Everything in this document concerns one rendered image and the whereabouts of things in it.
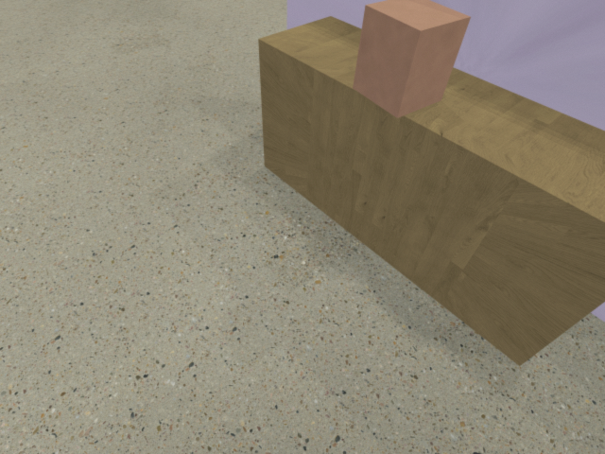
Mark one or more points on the pedestal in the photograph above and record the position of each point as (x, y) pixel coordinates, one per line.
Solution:
(491, 203)

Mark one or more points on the carton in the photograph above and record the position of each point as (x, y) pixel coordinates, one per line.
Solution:
(406, 53)

